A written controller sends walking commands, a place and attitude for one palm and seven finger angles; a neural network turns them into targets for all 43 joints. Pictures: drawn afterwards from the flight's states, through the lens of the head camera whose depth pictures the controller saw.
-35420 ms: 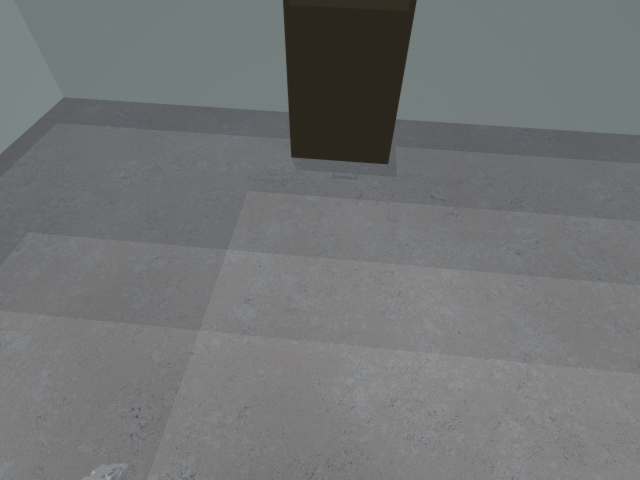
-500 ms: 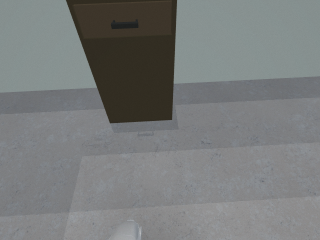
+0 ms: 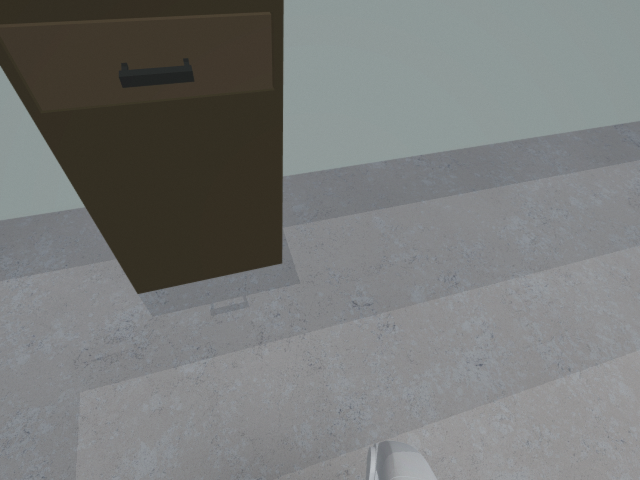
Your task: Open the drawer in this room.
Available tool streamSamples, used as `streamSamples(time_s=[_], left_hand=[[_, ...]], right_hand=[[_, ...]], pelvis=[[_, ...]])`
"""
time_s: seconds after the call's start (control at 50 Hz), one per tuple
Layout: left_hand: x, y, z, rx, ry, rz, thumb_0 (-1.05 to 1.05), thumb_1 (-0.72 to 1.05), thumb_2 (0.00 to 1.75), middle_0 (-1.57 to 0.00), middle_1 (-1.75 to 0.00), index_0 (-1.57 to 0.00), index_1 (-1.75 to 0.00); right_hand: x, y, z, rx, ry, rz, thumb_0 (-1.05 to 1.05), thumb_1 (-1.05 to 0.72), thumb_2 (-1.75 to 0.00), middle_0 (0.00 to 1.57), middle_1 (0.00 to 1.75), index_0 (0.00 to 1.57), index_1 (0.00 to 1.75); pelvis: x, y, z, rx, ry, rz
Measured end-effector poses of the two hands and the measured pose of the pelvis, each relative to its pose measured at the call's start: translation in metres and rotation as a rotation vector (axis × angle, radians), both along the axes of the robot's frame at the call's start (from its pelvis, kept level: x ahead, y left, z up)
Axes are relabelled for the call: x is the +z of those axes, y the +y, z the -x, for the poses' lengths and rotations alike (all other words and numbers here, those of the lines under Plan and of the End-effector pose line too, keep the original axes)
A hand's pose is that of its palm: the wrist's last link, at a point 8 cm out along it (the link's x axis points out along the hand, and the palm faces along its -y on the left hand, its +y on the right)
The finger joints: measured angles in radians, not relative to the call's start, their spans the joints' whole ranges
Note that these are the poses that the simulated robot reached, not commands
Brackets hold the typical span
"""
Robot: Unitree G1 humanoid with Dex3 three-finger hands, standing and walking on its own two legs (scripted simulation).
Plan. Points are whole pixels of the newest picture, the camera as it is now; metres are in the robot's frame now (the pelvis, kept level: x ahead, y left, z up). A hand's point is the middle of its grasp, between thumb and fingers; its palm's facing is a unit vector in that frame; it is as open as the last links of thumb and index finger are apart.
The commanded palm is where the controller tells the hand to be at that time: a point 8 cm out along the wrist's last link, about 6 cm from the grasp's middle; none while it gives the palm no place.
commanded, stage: walk to a spot facing it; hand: left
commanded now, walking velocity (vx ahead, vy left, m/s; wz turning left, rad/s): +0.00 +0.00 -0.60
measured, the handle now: (156, 70) +0.77 +0.40 +0.04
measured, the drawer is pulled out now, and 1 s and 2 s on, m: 0.00 0.00 0.00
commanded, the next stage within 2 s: turn to face it in 0.26 s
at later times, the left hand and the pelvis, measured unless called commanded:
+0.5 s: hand (269, 391) +0.26 +0.10 -0.17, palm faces -0.28 -0.94 -0.21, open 7.4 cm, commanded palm none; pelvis +0.09 -0.03 -0.01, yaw -14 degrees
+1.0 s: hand (170, 459) +0.15 +0.22 -0.18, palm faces +0.07 -0.97 -0.23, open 7.4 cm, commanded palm none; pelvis +0.10 +0.00 +0.01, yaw +1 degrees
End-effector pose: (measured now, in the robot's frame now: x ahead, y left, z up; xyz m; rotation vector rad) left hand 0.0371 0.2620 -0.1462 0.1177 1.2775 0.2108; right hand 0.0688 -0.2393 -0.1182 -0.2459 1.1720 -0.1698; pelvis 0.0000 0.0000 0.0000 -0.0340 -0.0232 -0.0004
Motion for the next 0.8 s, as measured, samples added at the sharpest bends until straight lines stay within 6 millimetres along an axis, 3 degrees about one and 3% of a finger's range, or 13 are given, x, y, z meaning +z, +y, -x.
streamSamples(time_s=[0.06, 0.14, 0.26, 0.36, 0.44, 0.54, 0.68, 0.74, 0.8], left_hand=[[0.011, 0.008, -0.062, -0.062, -0.089, -0.021, 0.0, 0.91, 0.9, -0.2, -0.3, -0.2, -0.3], [0.019, -0.001, -0.128, -0.15, -0.159, -0.022, 0.0, 0.91, 0.9, -0.19, -0.3, -0.2, -0.29], [0.019, -0.048, -0.203, -0.3, -0.194, 0.007, 0.0, 0.91, 0.9, -0.2, -0.3, -0.2, -0.3], [0.01, -0.098, -0.245, -0.412, -0.241, 0.016, 0.0, 0.91, 0.9, -0.2, -0.3, -0.2, -0.3], [0.009, -0.116, -0.242, -0.425, -0.224, 0.017, 0.0, 0.9, 0.89, -0.2, -0.3, -0.2, -0.3], [0.011, -0.114, -0.217, -0.397, -0.143, 0.015, 0.0, 0.91, 0.89, -0.2, -0.3, -0.21, -0.3], [-0.001, -0.078, -0.197, -0.253, -0.147, 0.035, 0.0, 0.91, 0.89, -0.21, -0.3, -0.21, -0.3], [-0.017, -0.053, -0.181, -0.175, -0.121, 0.041, 0.0, 0.91, 0.89, -0.21, -0.3, -0.21, -0.3], [-0.019, -0.032, -0.158, -0.129, -0.045, 0.022, 0.0, 0.91, 0.89, -0.2, -0.3, -0.21, -0.3]], right_hand=[[0.001, -0.007, 0.031, -0.079, 0.086, 0.018, -0.01, -0.94, -0.9, 0.2, 0.3, 0.2, 0.3], [-0.002, -0.007, 0.065, -0.177, 0.177, 0.011, 0.0, -0.93, -0.9, 0.2, 0.3, 0.2, 0.3], [-0.014, 0.001, 0.096, -0.31, 0.266, -0.047, 0.0, -0.92, -0.9, 0.2, 0.3, 0.2, 0.3], [-0.038, -0.002, 0.101, -0.401, 0.298, -0.12, 0.0, -0.91, -0.9, 0.2, 0.3, 0.2, 0.3], [-0.045, -0.015, 0.077, -0.413, 0.269, -0.126, 0.0, -0.91, -0.9, 0.2, 0.3, 0.2, 0.3], [-0.036, -0.026, 0.024, -0.374, 0.145, -0.114, 0.0, -0.91, -0.9, 0.2, 0.3, 0.2, 0.3], [-0.024, -0.02, -0.031, -0.241, 0.1, -0.075, 0.0, -0.92, -0.9, 0.2, 0.3, 0.2, 0.3], [-0.022, -0.016, -0.051, -0.178, 0.085, -0.04, 0.0, -0.92, -0.9, 0.2, 0.3, 0.2, 0.3], [-0.013, -0.011, -0.065, -0.137, 0.066, -0.016, 0.0, -0.92, -0.9, 0.2, 0.3, 0.2, 0.3]], pelvis=[[0.002, 0.005, -0.014, -0.03, 0.002, -0.003], [0.002, 0.006, -0.031, -0.075, 0.003, -0.009], [-0.005, -0.004, -0.055, -0.152, 0.009, -0.02], [-0.022, -0.027, -0.076, -0.217, 0.017, -0.037], [-0.02, -0.034, -0.081, -0.242, -0.008, -0.03], [-0.01, -0.035, -0.091, -0.242, -0.007, -0.027], [-0.011, -0.023, -0.104, -0.149, -0.009, 0.0], [-0.018, -0.012, -0.108, -0.106, -0.005, 0.006], [-0.014, -0.005, -0.107, -0.087, 0.005, 0.009]])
